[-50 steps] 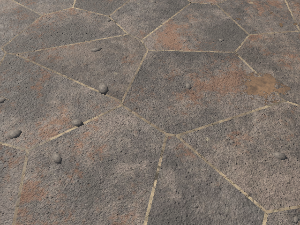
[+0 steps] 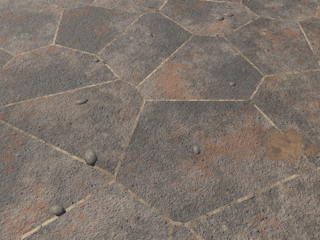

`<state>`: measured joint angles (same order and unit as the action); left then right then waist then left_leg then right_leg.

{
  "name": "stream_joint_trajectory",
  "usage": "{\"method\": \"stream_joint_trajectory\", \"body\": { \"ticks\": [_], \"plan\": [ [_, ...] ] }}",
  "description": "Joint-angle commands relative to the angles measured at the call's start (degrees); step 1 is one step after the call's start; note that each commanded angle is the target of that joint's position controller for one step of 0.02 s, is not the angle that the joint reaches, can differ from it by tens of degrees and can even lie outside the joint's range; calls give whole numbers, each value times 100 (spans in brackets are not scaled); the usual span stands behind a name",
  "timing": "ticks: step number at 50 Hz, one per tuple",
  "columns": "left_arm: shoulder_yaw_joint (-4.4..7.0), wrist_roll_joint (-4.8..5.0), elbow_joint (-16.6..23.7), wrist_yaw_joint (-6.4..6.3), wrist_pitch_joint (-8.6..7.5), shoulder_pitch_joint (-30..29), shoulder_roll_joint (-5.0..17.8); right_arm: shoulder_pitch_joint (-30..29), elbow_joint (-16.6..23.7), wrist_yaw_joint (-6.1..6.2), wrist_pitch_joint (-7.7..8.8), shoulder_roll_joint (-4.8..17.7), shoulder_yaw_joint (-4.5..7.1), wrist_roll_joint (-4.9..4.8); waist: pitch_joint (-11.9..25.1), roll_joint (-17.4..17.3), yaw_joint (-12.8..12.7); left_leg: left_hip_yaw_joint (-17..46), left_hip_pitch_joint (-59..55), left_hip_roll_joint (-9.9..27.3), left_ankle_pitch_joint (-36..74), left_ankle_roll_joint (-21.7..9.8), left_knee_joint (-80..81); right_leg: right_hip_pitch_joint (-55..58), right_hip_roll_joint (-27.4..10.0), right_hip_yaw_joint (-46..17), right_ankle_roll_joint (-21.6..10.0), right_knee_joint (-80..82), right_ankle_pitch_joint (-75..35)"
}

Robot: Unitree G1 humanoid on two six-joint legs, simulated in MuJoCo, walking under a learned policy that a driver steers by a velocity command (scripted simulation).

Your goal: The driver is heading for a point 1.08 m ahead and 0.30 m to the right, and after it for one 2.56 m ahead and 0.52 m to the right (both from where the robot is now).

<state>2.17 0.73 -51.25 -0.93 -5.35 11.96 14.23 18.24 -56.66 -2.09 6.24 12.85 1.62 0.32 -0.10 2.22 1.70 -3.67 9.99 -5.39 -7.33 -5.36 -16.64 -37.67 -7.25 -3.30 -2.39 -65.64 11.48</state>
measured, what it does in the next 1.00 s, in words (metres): walks ahead: right foot, then left foot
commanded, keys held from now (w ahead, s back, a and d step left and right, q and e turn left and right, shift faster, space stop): w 0.80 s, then w+e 0.20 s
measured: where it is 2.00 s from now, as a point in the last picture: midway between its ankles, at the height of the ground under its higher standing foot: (190, 139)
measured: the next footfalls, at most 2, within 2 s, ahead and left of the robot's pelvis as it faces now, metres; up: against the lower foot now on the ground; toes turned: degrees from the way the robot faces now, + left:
right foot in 0.30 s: +0.34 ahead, -0.17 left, +0.00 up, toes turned -2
left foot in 0.88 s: +0.66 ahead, +0.08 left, +0.00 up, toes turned +2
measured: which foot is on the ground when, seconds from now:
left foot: down 0.00-0.30, up 0.32-0.86, down 0.88-1.00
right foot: up 0.00-0.28, down 0.30-0.88, up 0.90-1.00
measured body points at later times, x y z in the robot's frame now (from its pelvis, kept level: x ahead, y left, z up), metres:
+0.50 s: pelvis +0.28 -0.08 +0.00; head +0.30 -0.10 +0.45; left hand +0.34 +0.18 -0.12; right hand +0.36 -0.35 -0.14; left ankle +0.27 +0.08 -0.65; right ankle +0.30 -0.16 -0.74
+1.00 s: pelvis +0.55 -0.02 -0.01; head +0.58 +0.00 +0.44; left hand +0.57 +0.25 -0.16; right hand +0.67 -0.28 -0.12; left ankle +0.62 +0.07 -0.74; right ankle +0.43 -0.16 -0.65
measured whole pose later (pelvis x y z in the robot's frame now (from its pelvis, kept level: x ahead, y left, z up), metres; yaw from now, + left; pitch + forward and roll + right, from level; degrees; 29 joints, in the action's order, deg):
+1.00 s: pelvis +0.55 -0.02 -0.01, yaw -3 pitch +2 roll +0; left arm 3.0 2.0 -56.0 -0.5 -4.7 19.3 14.4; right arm 7.8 -50.7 -1.4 6.5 13.4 3.1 0.1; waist -1.5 1.9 -0.6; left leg -5.6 20.9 -0.2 -8.9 -2.9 -27.9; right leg -22.0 -1.7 -3.2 -2.7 -67.7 21.8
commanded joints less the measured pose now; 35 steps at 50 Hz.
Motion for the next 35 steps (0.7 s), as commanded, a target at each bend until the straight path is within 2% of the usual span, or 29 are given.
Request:
{"method": "stream_joint_trajectory", "body": {
  "ticks": [1, 3, 6, 9, 11, 13, 14, 15, 16, 17, 18, 19, 20, 21, 22, 24, 26, 29, 32, 35],
  "plan": [
    [80, -72, 249, -43, 26, 195, 265, -212, 302, 113, 100, 742, 115, -4, -316, -442, -265, 1195, 581, 1598, 472, -970, 1174, -169, -244, -5, 157, 780, -894],
    [64, -56, 391, -14, -15, -287, 213, 28, 263, 176, 55, 812, 126, -45, -304, -421, -98, 1066, 297, 1549, 568, -833, 1135, -204, -164, 70, 172, 1699, -1453],
    [31, -3, 548, 55, -44, -919, 162, 372, 165, 209, 11, 934, 150, -112, -335, -455, 143, 918, -84, 1545, 495, -698, 1067, 17, 61, 248, 216, 2693, -1793],
    [8, 47, 728, 162, -70, -1385, 194, 653, 39, 215, -62, 953, 166, -147, -462, -499, 297, 978, -656, 1758, 395, -675, 830, -44, 152, 262, 174, 3206, -1521],
    [18, 56, 836, 240, -116, -1502, 269, 705, -4, 230, -121, 981, 191, -147, -481, -534, 264, 1060, -1021, 1940, 480, -615, 584, -4, 206, 255, 37, 3458, -1099],
    [79, 54, 809, 283, -166, -1177, 424, 579, 11, 241, -182, 1071, 226, -150, -304, -649, 13, 1076, -1168, 2010, 1166, -504, 159, 600, 368, 377, -131, 3686, -680],
    [175, 43, 662, 275, -182, -630, 586, 442, 48, 242, -211, 1066, 217, -136, 8, -658, -313, 903, -1107, 1829, 2134, -390, -487, 1389, 563, 540, -256, 3818, -600],
    [337, 37, 345, 238, -194, 435, 911, 384, 110, 237, -226, 894, 149, -75, 682, -524, -751, 613, -638, 1474, 2556, -220, -1752, 2833, 512, 441, -470, 3759, -711],
    [484, -76, 166, 203, -183, 1441, 1513, 717, 264, 214, -156, 449, -5, -10, 1667, 427, -872, 172, 1263, 831, 1038, 138, -3994, 5109, -891, -1451, -1147, 3746, -543],
    [468, -71, 67, 249, -149, 1725, 1512, 1087, 207, 175, -8, 48, -135, -61, 2223, 1516, -752, 645, 2825, 124, -2440, 286, -5322, 6160, -1631, -3671, -1654, 4621, 297],
    [320, -40, 111, 246, -161, 1457, 995, 628, 257, 152, 97, 757, 43, -222, 1672, 960, -787, 1124, 3410, 495, -2312, 157, -5935, 5730, -1450, -3424, -1384, 4802, 593],
    [243, -12, 248, 238, -156, 847, 797, 144, 424, 152, 144, 961, 99, -283, 965, 625, -633, 934, 3547, 815, -1718, 77, -5875, 4869, -1294, -2545, -1166, 4900, 116],
    [185, -41, 346, 256, -145, 371, 643, -100, 456, 190, 135, 919, 115, -216, 628, 163, -458, 815, 3269, 1063, -1202, 100, -5606, 4067, -1057, -1925, -1074, 5084, -441],
    [144, -76, 372, 283, -150, 146, 501, -134, 466, 212, 75, 818, 146, -146, 373, 111, -280, 800, 2986, 1239, -881, 130, -5278, 3496, -825, -1455, -1004, 5294, -774],
    [115, -110, 328, 307, -157, 94, 392, -18, 444, 214, -9, 680, 148, -133, 316, 213, -133, 803, 2663, 1339, -688, 155, -5082, 3161, -659, -1155, -962, 5472, -904],
    [133, -99, 184, 305, -184, 261, 442, 108, 404, 229, -132, 493, 145, -130, 190, 211, -25, 707, 2548, 1352, -500, 235, -4855, 2890, -522, -755, -1035, 5666, -1387],
    [175, -103, 65, 249, -185, 461, 595, -218, 534, 248, -178, 526, 175, -91, 16, 115, -43, 684, 2914, 1383, -100, 331, -4434, 2925, -511, -528, -1078, 5773, -1795],
    [178, -88, -59, 150, -118, 737, 639, -883, 760, 236, -166, 473, 183, -58, -127, 87, -187, 647, 3278, 1372, 658, 428, -3465, 3123, -466, -300, -1008, 5855, -1882],
    [181, -50, -155, 93, -86, 959, 710, -1494, 924, 187, -127, 384, 149, -81, -262, 116, -370, 498, 3076, 1221, 1306, 422, -2453, 3189, -359, -66, -889, 5951, -1608],
    [197, -9, -322, 72, -48, 1266, 753, -2002, 1075, 123, -101, 376, 120, -120, -432, 107, -538, 406, 3072, 1097, 1360, 389, -1866, 3579, -464, -34, -874, 5910, -1402]
  ]
}}
Velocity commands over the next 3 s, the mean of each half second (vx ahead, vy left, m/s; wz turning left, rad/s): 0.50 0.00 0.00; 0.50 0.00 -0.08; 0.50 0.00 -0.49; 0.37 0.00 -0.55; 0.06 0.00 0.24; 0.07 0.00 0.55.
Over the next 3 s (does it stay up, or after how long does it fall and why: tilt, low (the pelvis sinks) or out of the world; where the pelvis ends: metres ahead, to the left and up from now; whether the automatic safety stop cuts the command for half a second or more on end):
stays up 1.12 -0.16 0.00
